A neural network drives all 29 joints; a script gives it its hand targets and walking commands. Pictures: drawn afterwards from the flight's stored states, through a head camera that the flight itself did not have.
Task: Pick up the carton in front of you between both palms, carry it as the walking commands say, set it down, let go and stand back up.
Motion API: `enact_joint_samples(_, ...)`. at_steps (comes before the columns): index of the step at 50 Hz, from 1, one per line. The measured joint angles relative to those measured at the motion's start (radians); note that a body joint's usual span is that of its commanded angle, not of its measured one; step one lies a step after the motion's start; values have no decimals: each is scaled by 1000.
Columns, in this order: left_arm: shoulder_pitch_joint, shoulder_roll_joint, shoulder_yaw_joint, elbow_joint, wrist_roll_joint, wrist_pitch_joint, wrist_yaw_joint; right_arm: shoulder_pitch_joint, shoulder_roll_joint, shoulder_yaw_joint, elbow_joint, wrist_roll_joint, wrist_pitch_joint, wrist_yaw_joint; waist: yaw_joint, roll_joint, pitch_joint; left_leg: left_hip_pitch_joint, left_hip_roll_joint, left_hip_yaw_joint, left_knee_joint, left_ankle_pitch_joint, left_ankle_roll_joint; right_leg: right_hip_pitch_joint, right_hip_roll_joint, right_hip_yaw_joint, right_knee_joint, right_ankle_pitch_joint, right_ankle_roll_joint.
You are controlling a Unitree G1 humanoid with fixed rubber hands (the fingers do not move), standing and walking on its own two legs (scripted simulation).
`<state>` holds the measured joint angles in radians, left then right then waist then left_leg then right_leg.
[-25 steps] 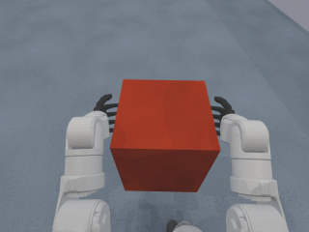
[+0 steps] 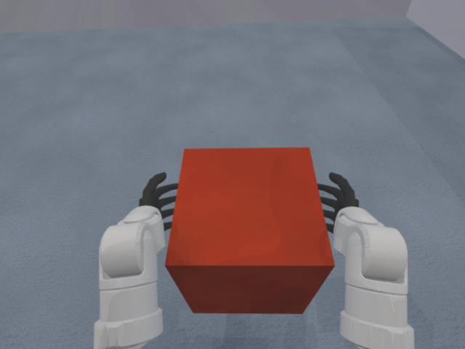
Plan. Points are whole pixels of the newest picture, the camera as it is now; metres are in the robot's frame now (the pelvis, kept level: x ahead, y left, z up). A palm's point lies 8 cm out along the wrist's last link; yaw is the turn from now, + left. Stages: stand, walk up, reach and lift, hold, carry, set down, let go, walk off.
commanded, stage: carry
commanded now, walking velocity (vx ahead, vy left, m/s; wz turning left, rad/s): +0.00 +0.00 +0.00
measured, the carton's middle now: (246, 236) +0.33 +0.00 +0.03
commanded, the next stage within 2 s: hold in 1.90 s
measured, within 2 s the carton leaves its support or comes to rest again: neither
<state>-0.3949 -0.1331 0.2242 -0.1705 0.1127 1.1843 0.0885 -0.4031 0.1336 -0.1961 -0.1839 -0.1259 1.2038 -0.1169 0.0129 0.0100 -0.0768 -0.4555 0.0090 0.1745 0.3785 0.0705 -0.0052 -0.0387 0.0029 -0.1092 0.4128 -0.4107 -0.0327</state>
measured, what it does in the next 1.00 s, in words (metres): walks ahead: right foot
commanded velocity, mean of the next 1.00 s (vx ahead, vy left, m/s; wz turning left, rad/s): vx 0.00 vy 0.00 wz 0.00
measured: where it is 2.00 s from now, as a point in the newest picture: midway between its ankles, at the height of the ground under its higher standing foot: outside the picture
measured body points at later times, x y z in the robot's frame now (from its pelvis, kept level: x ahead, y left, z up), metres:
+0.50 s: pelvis +0.17 -0.02 +0.00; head +0.11 -0.02 +0.45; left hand +0.44 +0.13 +0.09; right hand +0.44 -0.17 +0.09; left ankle +0.12 +0.09 -0.73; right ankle +0.15 -0.12 -0.73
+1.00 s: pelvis +0.15 -0.02 +0.00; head +0.10 -0.02 +0.45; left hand +0.43 +0.12 +0.04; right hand +0.43 -0.18 +0.04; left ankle +0.12 +0.09 -0.73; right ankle +0.15 -0.12 -0.73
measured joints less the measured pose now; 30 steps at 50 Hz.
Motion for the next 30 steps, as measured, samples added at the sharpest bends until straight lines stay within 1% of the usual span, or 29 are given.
enact_joint_samples(1, 24, 3, -6, -8, 5, 1, -4, 22, 13, 4, 1, -7, -8, 3, -6, -16, -11, 30, -8, 17, -4, -54, 40, -22, -18, -6, 96, -28, 16)
enact_joint_samples(2, 40, 9, -9, -12, 7, 3, -10, 39, 26, 10, 7, -17, -18, 6, -12, -34, -10, 40, -15, 27, 17, -107, 68, -70, -28, 11, 223, -43, 38)
enact_joint_samples(3, 57, 14, -11, -14, 9, 5, -15, 55, 36, 16, 11, -25, -24, 7, -16, -41, -7, 49, -14, 33, 30, -143, 83, -127, -23, 34, 343, -72, 53)
enact_joint_samples(4, 77, 14, -13, -16, 11, 7, -19, 76, 40, 26, 12, -30, -26, 8, -17, -40, -4, 65, -9, 34, 29, -163, 87, -182, -14, 49, 429, -96, 60)
enact_joint_samples(5, 97, 8, -19, -19, 14, 9, -20, 100, 32, 40, 7, -28, -22, 9, -18, -35, 0, 84, -2, 33, 15, -165, 74, -225, -8, 54, 463, -106, 62)
enact_joint_samples(6, 119, -1, -25, -25, 18, 11, -21, 126, 24, 50, -4, -14, -14, 26, -18, -28, 3, 105, 3, 31, -2, -168, 71, -256, -9, 51, 442, -109, 64)
enact_joint_samples(8, 164, -15, -49, -55, 24, 17, -14, 173, 12, 66, -38, -3, -1, 29, -21, -21, 10, 142, 10, 28, -30, -176, 73, -294, -19, 44, 320, -80, 68)
enact_joint_samples(10, 195, -7, -80, -90, 18, 26, -8, 203, 6, 78, -73, 6, 5, 30, -27, -22, 20, 169, 13, 25, -32, -193, 69, -314, -35, 33, 200, -12, 69)
enact_joint_samples(13, 220, -2, -101, -141, 13, 38, -4, 231, 2, 93, -117, 15, 9, 30, -28, -37, 17, 198, 9, 24, 17, -250, 55, -297, -68, 4, 39, 198, 70)
enact_joint_samples(14, 227, -2, -106, -151, 13, 40, -3, 238, 1, 96, -125, 16, 9, 30, -28, -39, 7, 204, 8, 22, 45, -277, 49, -283, -77, -6, 27, 278, 62)
enact_joint_samples(15, 235, -1, -112, -152, 14, 41, -2, 244, 0, 97, -127, 17, 11, 31, -28, -30, -8, 211, 15, 17, 65, -302, 42, -273, -74, -14, 39, 280, 48)
enact_joint_samples(18, 236, 0, -118, -131, 17, 51, -3, 248, -1, 93, -119, 11, 29, 32, -25, -5, -65, 234, 31, 5, 89, -348, 24, -245, -63, -28, 67, 190, 28)
enact_joint_samples(21, 221, -2, -109, -84, 24, 47, -9, 235, 0, 85, -83, -3, 33, 35, -20, 9, -110, 236, 45, -5, 119, -383, 10, -236, -54, -37, 87, 148, 23)
enact_joint_samples(25, 216, -2, -101, -15, 36, 28, -17, 225, 1, 78, -18, -22, 23, 42, -13, 10, -140, 234, 54, -14, 150, -411, -4, -234, -49, -43, 114, 116, 22)
enact_joint_samples(30, 234, 0, -105, 42, 47, -16, -23, 236, 0, 83, 44, -39, -19, 53, -8, 3, -132, 231, 59, -19, 167, -435, -6, -242, -49, -47, 144, 89, 17)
